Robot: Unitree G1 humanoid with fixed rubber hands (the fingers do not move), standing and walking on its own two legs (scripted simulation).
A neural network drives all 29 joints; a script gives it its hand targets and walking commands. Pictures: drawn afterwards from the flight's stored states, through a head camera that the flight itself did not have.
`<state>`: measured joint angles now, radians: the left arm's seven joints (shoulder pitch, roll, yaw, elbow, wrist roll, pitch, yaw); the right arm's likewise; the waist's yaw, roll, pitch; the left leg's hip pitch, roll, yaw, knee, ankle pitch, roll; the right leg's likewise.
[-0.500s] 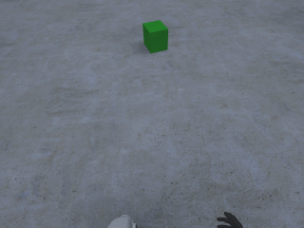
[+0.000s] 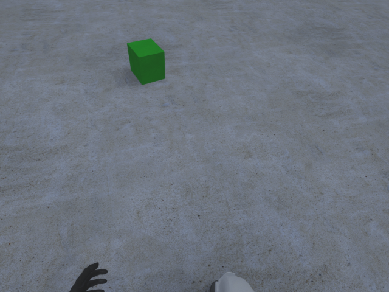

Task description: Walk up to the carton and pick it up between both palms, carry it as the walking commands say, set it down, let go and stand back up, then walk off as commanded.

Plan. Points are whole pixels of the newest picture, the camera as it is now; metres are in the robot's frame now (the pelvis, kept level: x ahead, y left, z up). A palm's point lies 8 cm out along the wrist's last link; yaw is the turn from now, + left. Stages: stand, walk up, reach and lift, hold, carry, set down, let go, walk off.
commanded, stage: walk up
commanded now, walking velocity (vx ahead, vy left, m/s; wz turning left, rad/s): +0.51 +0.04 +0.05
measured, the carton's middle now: (146, 61) +2.03 +0.22 -0.65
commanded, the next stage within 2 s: none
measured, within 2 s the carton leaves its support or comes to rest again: neither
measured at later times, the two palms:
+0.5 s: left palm out of the picture +0.10 +0.22 -0.11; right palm (261, 202) +0.37 -0.23 -0.13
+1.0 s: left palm (96, 142) +0.60 +0.27 -0.13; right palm (250, 205) +0.35 -0.19 -0.12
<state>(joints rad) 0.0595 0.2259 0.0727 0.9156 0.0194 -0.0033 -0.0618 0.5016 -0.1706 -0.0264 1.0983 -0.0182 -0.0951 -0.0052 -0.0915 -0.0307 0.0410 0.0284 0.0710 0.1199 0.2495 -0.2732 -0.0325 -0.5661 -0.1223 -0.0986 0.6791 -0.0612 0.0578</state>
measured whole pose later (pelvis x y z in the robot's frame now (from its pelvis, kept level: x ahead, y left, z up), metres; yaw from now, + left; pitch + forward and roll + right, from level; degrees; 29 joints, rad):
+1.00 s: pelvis +0.46 +0.04 +0.00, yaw +1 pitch +0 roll -1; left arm 0.08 0.23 0.08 0.94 0.02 0.00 -0.06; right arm 0.50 -0.17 -0.03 1.10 -0.02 -0.10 0.00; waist -0.09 -0.04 0.03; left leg -0.01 0.08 0.14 0.26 -0.25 -0.03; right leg -0.58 -0.13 -0.09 0.75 -0.06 0.06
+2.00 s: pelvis +0.95 +0.07 +0.01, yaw +1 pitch +0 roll -2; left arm 0.13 0.23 0.08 0.96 0.03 0.00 -0.05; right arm 0.46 -0.18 -0.04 1.09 -0.02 -0.10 0.00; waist -0.06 -0.04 0.03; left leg -0.05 0.07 0.15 0.28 -0.23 0.00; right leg -0.61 -0.14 -0.08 0.91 -0.08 0.05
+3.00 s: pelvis +1.44 +0.10 +0.00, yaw +1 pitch +0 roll -2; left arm 0.17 0.25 0.07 0.98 0.02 0.00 -0.03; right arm 0.39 -0.19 -0.05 1.07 -0.02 -0.09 0.01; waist -0.05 -0.05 0.04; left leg -0.14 0.09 0.15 0.34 -0.21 0.00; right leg -0.57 -0.12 -0.07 1.04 -0.19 0.04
